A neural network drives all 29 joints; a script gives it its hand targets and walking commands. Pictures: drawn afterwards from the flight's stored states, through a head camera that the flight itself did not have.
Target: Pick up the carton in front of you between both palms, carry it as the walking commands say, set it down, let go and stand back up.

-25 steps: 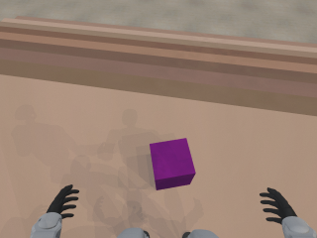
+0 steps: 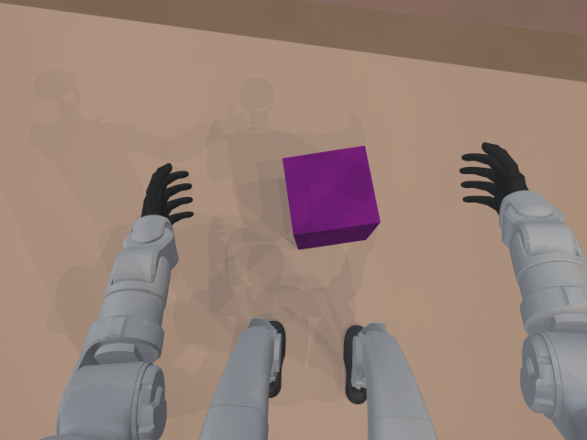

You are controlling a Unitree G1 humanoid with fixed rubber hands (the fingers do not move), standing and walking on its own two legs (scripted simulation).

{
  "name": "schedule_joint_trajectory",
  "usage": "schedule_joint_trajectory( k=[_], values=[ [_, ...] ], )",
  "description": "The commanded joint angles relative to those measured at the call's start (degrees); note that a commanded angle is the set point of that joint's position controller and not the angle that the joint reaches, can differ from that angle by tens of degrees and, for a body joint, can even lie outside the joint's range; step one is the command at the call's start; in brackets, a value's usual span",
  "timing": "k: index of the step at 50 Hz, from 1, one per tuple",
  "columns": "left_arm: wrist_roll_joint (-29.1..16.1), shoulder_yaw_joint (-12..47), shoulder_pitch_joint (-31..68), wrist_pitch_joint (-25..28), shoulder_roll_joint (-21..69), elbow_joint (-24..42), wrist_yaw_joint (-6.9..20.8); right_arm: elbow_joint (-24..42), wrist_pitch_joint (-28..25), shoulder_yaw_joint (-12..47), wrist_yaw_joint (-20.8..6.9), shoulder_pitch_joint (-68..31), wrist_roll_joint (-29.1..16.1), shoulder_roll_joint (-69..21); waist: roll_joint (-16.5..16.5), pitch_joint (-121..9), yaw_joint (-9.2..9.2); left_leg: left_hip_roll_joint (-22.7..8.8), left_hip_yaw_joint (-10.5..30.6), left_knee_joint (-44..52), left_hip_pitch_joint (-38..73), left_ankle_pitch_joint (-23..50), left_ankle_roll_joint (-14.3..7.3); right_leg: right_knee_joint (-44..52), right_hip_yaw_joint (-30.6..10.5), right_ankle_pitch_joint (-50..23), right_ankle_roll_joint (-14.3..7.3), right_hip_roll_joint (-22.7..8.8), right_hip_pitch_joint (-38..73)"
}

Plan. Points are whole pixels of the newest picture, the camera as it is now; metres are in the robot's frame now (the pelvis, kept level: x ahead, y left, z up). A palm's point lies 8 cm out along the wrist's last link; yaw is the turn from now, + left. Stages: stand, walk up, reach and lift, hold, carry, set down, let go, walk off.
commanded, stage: reach and lift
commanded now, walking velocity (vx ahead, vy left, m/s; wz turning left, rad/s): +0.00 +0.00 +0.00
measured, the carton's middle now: (328, 203) +0.54 -0.02 -0.57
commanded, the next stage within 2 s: none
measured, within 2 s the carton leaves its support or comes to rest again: neither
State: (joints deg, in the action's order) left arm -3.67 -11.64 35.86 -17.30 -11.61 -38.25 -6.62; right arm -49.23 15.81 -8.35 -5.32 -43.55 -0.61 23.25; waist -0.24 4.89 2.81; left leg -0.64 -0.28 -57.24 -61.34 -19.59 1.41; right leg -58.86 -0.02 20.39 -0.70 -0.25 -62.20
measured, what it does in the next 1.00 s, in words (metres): lowers itself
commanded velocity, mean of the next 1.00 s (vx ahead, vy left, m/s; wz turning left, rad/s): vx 0.00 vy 0.00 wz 0.00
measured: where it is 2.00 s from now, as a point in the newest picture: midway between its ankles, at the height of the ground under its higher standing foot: (312, 375)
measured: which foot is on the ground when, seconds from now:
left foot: down 0.00-1.00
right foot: down 0.00-1.00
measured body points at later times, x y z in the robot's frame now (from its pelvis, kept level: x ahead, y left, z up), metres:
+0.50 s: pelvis +0.00 -0.01 -0.03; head +0.35 -0.03 +0.25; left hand +0.53 +0.18 -0.16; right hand +0.59 -0.20 -0.15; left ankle +0.06 +0.13 -0.66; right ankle +0.06 -0.11 -0.66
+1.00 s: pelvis -0.03 +0.01 -0.21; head +0.35 -0.02 +0.02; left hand +0.52 +0.18 -0.38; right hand +0.57 -0.21 -0.39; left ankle +0.06 +0.14 -0.66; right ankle +0.06 -0.11 -0.66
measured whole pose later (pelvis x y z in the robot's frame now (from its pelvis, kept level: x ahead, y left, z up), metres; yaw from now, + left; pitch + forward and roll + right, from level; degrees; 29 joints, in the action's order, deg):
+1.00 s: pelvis -0.03 +0.01 -0.21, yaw +2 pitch +49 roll +5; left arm -4.5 -19.9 75.5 -8.9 -8.1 -47.0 -11.4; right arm -63.9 8.1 -5.5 -1.6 -87.5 -4.0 30.7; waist -1.3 9.2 3.7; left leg 1.4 -1.1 -101.7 -120.0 -30.6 2.3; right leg -104.3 -4.5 30.5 0.8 1.2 -122.5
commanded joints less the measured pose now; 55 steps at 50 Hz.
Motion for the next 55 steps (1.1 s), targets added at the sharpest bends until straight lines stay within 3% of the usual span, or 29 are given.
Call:
schedule_joint_trajectory(
  k=[1, 8, 15, 19, 24, 28, 30, 34, 37, 46, 51, 55],
  values=[
    [-0.2, -2.9, 18.7, 0.1, -6.6, 4.3, -1.5, 1.9, -0.3, -1.6, -0.1, -22.4, -0.3, 10.3, 4.2, -41.7, 0.73, 2.9, -2.2, 5.1, 11.0, 7.8, 1.3, 6.2, -0.7, -10.4, 1.7, 2.1, 20.6],
    [1.9, -7.6, 35.9, -0.3, -4.7, -0.3, -2.9, -7.1, -0.3, -2.1, -0.9, -42.7, 0.8, 12.3, 5.1, -49.5, 2.26, 3.3, -4.0, 4.1, 7.5, 3.4, 2.0, 6.6, -0.4, -3.9, 1.5, 2.5, 15.4],
    [6.5, -13.8, 46.1, 1.6, -1.9, -0.1, -2.3, -11.4, -2.3, -5.2, -1.9, -56.0, 5.2, 12.0, 6.3, -55.1, 3.15, 4.2, -5.2, 2.0, 3.9, 7.7, 2.6, 4.4, -0.6, -9.7, 1.3, 3.4, 13.1],
    [8.5, -16.3, 47.8, 2.6, -0.5, 2.2, -1.7, -10.3, -3.2, -7.0, -1.9, -59.4, 7.6, 11.2, 7.8, -61.2, 3.4, 4.9, -5.5, 0.9, 2.3, 13.8, 2.5, 2.2, -1.1, -19.8, 1.3, 3.9, 17.9],
    [9.7, -17.9, 42.9, 4.9, 1.2, 5.2, -0.4, -5.7, -4.3, -9.0, -1.4, -56.1, 9.7, 7.1, 10.4, -67.3, 3.85, 5.8, -5.8, 0.4, -5.9, 24.5, 2.1, -1.7, -3.2, -43.2, 1.1, 3.4, 30.1],
    [10.9, -18.8, 39.4, 8.0, 3.8, 4.1, 0.5, -5.0, -6.5, -11.7, -1.1, -52.5, 11.4, 2.9, 10.5, -64.0, 3.09, 5.4, -4.9, -1.6, -15.7, 28.7, 2.3, -5.1, -4.6, -52.8, 1.2, 2.3, 26.9],
    [11.8, -19.3, 38.6, 9.4, 4.9, 3.3, 0.6, -5.7, -7.6, -13.0, -0.8, -50.4, 12.4, 2.0, 8.9, -62.6, 2.36, 5.4, -4.5, -4.1, -17.6, 28.5, 2.6, -7.1, -4.4, -50.1, 1.4, 2.4, 20.1],
    [12.8, -19.5, 38.8, 11.0, 6.3, 1.3, 0.4, -7.9, -9.3, -14.6, 0.3, -47.1, 13.1, 2.5, 4.8, -58.2, 0.38, 5.4, -3.9, -12.7, -18.4, 24.7, 3.4, -12.7, -2.9, -35.2, 1.7, 3.3, -1.2],
    [12.0, -18.9, 39.4, 11.2, 6.1, -0.5, -0.1, -9.0, -9.9, -13.6, 1.2, -47.0, 11.9, 3.6, 3.7, -57.9, -0.03, 5.6, -3.4, -19.3, -20.5, 24.8, 4.2, -18.3, -2.6, -31.1, 1.8, 3.7, -10.5],
    [1.3, -9.5, 49.0, 10.5, -1.4, -1.7, -4.3, -7.3, -9.8, 0.6, 3.6, -60.0, -1.6, 13.0, 8.1, -72.4, 1.68, 5.5, -4.2, -38.1, -21.0, 22.4, 3.6, -38.1, -0.8, -25.7, 2.1, 2.9, -14.7],
    [-4.8, -5.4, 57.7, 8.0, -4.8, -2.9, -6.2, -8.5, -7.6, 7.1, 4.1, -69.3, -7.4, 16.8, 11.0, -73.5, 2.31, 4.5, -5.4, -44.5, -24.0, 12.2, 3.1, -44.5, 0.0, -14.6, 1.7, 1.9, -15.5],
    [-5.6, -5.1, 63.6, 6.7, -5.4, -7.9, -6.1, -14.6, -6.2, 9.1, 3.5, -73.0, -8.3, 17.2, 10.3, -64.2, 2.3, 3.6, -6.1, -48.1, -28.0, 3.3, 2.8, -47.0, -0.3, -4.2, 1.4, 0.8, -21.7]
  ],
)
